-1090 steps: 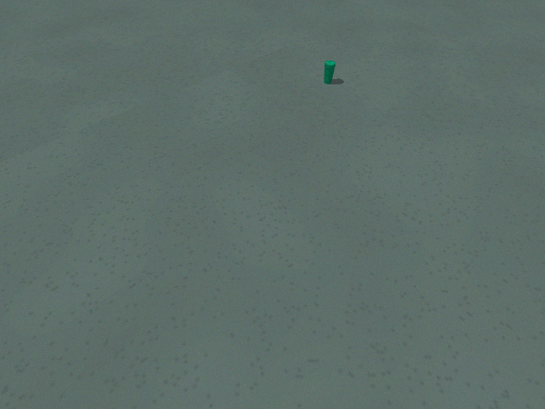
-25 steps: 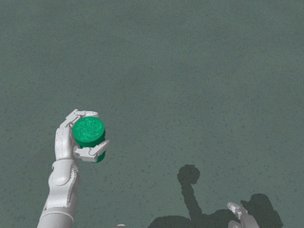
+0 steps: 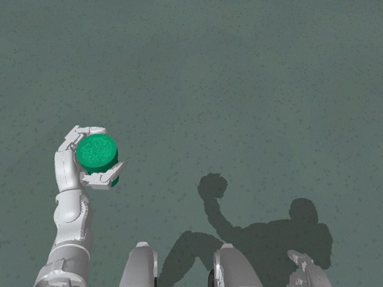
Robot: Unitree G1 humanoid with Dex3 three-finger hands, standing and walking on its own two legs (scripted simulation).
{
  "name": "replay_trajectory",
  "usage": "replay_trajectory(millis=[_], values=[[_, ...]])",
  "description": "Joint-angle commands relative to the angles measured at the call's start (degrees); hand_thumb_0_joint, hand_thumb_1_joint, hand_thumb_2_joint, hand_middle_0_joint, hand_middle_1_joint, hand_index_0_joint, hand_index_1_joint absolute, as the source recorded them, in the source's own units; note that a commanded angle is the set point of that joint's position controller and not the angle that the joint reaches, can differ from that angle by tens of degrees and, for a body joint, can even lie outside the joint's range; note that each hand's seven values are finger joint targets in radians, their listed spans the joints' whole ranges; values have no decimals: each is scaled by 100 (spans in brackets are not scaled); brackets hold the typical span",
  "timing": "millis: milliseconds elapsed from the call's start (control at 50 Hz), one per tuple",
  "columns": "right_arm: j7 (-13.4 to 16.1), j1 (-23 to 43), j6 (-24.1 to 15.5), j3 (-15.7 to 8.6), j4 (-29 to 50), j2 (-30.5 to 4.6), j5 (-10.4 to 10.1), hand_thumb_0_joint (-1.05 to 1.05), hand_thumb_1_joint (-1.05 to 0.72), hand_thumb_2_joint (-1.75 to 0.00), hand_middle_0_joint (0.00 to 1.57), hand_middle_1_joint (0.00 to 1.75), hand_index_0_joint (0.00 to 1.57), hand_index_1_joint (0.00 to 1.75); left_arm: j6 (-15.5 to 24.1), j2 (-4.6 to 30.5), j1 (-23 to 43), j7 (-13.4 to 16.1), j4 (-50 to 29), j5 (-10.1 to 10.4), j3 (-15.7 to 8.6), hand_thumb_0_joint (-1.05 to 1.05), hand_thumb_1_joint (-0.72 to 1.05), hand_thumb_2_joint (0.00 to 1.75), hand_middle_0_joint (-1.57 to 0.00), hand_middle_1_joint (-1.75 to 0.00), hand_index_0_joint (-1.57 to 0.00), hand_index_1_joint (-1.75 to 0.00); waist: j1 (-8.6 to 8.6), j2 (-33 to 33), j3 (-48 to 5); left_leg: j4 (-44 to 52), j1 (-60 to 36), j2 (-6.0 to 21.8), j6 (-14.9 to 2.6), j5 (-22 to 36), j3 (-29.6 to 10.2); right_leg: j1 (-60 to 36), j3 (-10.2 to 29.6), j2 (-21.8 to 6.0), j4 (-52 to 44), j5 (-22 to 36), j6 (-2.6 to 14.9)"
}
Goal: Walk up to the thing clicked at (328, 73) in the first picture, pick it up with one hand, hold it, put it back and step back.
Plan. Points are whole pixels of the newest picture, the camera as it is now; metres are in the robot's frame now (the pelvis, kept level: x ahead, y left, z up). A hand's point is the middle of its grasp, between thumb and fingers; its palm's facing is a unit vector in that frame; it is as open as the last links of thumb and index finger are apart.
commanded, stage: crouch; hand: left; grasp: from the side
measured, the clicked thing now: (103, 165) +0.37 +0.19 -0.04
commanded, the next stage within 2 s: lower in 1.40 s
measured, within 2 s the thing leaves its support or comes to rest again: neither
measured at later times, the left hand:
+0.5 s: hand (113, 183) +0.40 +0.22 -0.25, palm faces +0.29 -0.96 -0.04, open 9.7 cm
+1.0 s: hand (119, 189) +0.43 +0.24 -0.39, palm faces +0.27 -0.96 -0.03, open 9.7 cm
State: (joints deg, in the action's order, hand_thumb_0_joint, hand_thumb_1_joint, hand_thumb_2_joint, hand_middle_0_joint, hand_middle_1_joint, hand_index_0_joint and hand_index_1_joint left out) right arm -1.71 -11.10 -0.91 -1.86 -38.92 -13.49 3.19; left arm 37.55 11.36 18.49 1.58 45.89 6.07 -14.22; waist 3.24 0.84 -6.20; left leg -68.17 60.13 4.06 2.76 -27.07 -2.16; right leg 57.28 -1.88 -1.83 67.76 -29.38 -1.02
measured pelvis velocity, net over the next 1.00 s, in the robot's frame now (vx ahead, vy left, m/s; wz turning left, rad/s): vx -0.06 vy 0.01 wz -0.12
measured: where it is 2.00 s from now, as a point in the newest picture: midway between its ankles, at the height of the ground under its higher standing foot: outside the picture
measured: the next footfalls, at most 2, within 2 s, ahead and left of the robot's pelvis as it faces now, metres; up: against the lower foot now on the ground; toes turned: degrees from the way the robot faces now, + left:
none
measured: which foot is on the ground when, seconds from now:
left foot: down 0.00-1.00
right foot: down 0.00-1.00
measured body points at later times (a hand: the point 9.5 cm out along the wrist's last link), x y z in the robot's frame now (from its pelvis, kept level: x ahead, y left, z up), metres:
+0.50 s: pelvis -0.04 +0.00 -0.21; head +0.15 +0.03 +0.19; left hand +0.38 +0.27 -0.25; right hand +0.06 -0.26 -0.35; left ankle +0.05 +0.15 -0.64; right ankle +0.03 -0.13 -0.64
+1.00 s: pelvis -0.06 +0.01 -0.34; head +0.16 +0.05 +0.05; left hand +0.41 +0.29 -0.39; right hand +0.00 -0.27 -0.45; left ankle +0.05 +0.15 -0.64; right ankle +0.03 -0.13 -0.64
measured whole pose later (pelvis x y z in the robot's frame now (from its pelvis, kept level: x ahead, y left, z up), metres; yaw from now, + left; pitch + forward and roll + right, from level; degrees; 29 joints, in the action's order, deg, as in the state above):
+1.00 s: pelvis -0.06 +0.01 -0.34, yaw -7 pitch +28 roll -6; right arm -5.5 -4.3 2.9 6.7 -41.5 -16.0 9.4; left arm 43.8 30.7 42.1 -4.3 67.6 2.4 -35.0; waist 10.2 2.9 -0.5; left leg -136.6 128.5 2.5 4.0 -36.9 -11.8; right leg 123.5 -3.1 1.2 133.6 -38.7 -2.4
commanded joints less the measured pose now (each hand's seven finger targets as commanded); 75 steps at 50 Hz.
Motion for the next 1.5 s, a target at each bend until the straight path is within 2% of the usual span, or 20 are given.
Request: replay_trajectory(millis=[0, 100, 180, 300, 360, 380, 400, 520, 720, 780, 820, 880, 900, 920, 940, 1040, 1080, 1280, 1320, 1480], values=[[-32, -96, -163, -245, 477, -844, 61, 0, -89, -90, 20, 30, 20, 30, 980, 1050, 2147, -97, -889, 39, -373, 0, 15, 114, -115, -127, -117, -127, 74, -545, -2843, -470, -676, -243, -281, 884, 4, 412, 47, 220, 242, 1062, 216], [-102, -98, -56, -223, 494, -930, 138, 0, -91, -91, 20, 30, 20, 30, 1123, 1486, 2328, -93, -426, 81, -944, 0, 13, 116, -116, -127, -116, -128, -33, -524, -3376, -1333, 449, -225, -305, 862, 25, 841, 194, 220, 972, 1024, 182], [-163, -190, 11, -295, 340, -1042, 196, 0, -91, -91, 20, 30, 20, 30, 1116, 1332, 2468, -135, -241, 39, -892, 0, 18, 119, -117, -130, -118, -130, 147, -519, -3644, -1878, 920, -207, -307, 666, -49, 1571, 93, 269, 1538, 837, 208], [-236, -228, 32, -263, 149, -1112, 253, 0, -92, -91, 20, 30, 20, 30, 1187, 1548, 3005, -217, -127, -5, -1121, 0, 23, 124, -120, -134, -121, -134, 242, -643, -3954, -2670, 1395, -174, -293, 639, -148, 2595, -109, 311, 2500, 705, 271], [-243, -142, 74, -187, 94, -1127, 294, 0, -92, -91, 20, 30, 20, 30, 1235, 2087, 3196, -188, 268, -126, -1408, 0, 20, 124, -119, -134, -120, -135, 198, -693, -3800, -3060, 2002, -172, -293, 301, -106, 2936, -107, 310, 2861, 400, 268], [-257, -194, 81, -171, 73, -1100, 322, 0, -92, -91, 20, 30, 20, 30, 1270, 1882, 3313, -214, 320, -167, -1255, 0, 20, 125, -121, -136, -122, -136, 351, -624, -3789, -3205, 2234, -179, -298, 226, -104, 3013, -126, 310, 2971, 382, 263], [-256, -151, 75, -143, 45, -1089, 337, 0, -92, -91, 20, 30, 20, 30, 1314, 2130, 3463, -217, 282, -161, -1444, 0, 18, 125, -119, -134, -120, -135, 277, -612, -3751, -3339, 2519, -183, -299, 15, -66, 3054, -63, 309, 3045, 196, 252], [-292, -189, 146, -56, -53, -1212, 433, 0, -93, -92, 20, 30, 20, 30, 1357, 2694, 4067, -314, 504, -290, -1704, 0, 16, 126, -118, -134, -118, -135, 335, -1047, -4114, -4012, 2790, -175, -275, -81, 17, 3564, -120, 327, 3741, 80, 251], [-293, -29, 239, 142, -37, -1397, 500, 0, -92, -91, 20, 30, 20, 30, 1178, 2967, 4283, -491, 966, -317, -1878, 0, 16, 121, -115, -131, -116, -131, 537, -1148, -3406, -4684, 3855, -199, -275, -974, -27, 4509, -468, 383, 4543, -544, 248], [-293, -64, 280, 220, -26, -1481, 523, 0, -91, -91, 20, 30, 20, 30, 1163, 3373, 4172, -508, 874, -304, -2143, 0, 19, 122, -115, -131, -116, -131, 473, -1103, -3623, -4960, 4037, -202, -287, -793, -22, 4318, -483, 407, 4732, -381, 224], [-313, -32, 281, 266, 0, -1529, 563, 0, -91, -91, 20, 30, 20, 30, 1156, 3156, 4244, -560, 842, -286, -2016, 0, 20, 122, -114, -130, -115, -131, 596, -1200, -3539, -5074, 3975, -188, -271, -710, -104, 4528, -559, 407, 4932, -256, 231], [-304, -35, 310, 355, -17, -1605, 590, 0, -91, -91, 20, 30, 20, 30, 1142, 3450, 4230, -561, 893, -286, -2197, 0, 22, 123, -117, -131, -118, -132, 614, -1222, -3345, -5265, 4240, -177, -278, -711, -155, 4603, -589, 431, 5080, -218, 224], [-319, -27, 329, 403, -107, -1571, 603, 0, -92, -91, 20, 30, 20, 30, 1135, 3236, 4165, -586, 1064, -270, -2028, 0, 22, 122, -117, -131, -118, -132, 657, -1156, -3112, -5282, 4356, -180, -277, -892, -176, 4775, -617, 438, 5095, -376, 220], [-315, 19, 333, 421, 18, -1641, 628, 0, -91, -91, 20, 30, 20, 30, 1174, 3645, 4251, -550, 780, -281, -2316, 0, 21, 123, -116, -132, -118, -132, 612, -1243, -3262, -5370, 4341, -173, -282, -806, -178, 4638, -621, 456, 5121, -276, 210], [-315, 17, 358, 438, 57, -1677, 648, 0, -91, -91, 20, 30, 20, 30, 1176, 3717, 4207, -534, 809, -318, -2354, 0, 21, 123, -116, -131, -117, -132, 620, -1320, -3277, -5382, 4302, -170, -268, -748, -190, 4627, -644, 451, 5178, -227, 209], [-357, 105, 380, 556, 30, -1726, 723, 0, -91, -91, 20, 30, 20, 30, 1156, 3478, 4023, -658, 919, -288, -2154, 0, 25, 126, -119, -135, -121, -135, 733, -1398, -2967, -5612, 4499, -142, -255, -759, -258, 4830, -733, 501, 5399, -194, 217], [-363, 93, 394, 594, 15, -1811, 756, 0, -91, -91, 20, 30, 20, 30, 1180, 3744, 4120, -661, 803, -286, -2261, 0, 26, 126, -119, -135, -121, -135, 747, -1522, -3033, -5705, 4408, -133, -240, -667, -303, 4849, -768, 514, 5495, -102, 216], [-433, 227, 456, 759, 93, -1979, 882, 0, -91, -91, 20, 30, 20, 30, 1217, 3620, 3740, -714, 950, -218, -2178, 0, 28, 127, -121, -137, -123, -137, 869, -1528, -2787, -6002, 4432, -117, -198, -459, -458, 4921, -937, 547, 5771, 126, 206], [-440, 288, 456, 791, 184, -2012, 906, 0, -91, -91, 20, 30, 20, 30, 1259, 3873, 3864, -647, 766, -197, -2343, 0, 27, 127, -122, -137, -124, -137, 867, -1498, -2856, -6130, 4561, -114, -217, -455, -453, 4780, -918, 560, 5768, 174, 190], [-468, 500, 505, 913, 263, -2104, 1001, 0, -92, -91, 20, 30, 20, 30, 1332, 3934, 3731, -574, 765, -273, -2225, 0, 26, 125, -122, -137, -124, -136, 948, -1755, -2610, -6195, 4486, -87, -179, -478, -536, 4940, -1015, 566, 5893, 150, 209]])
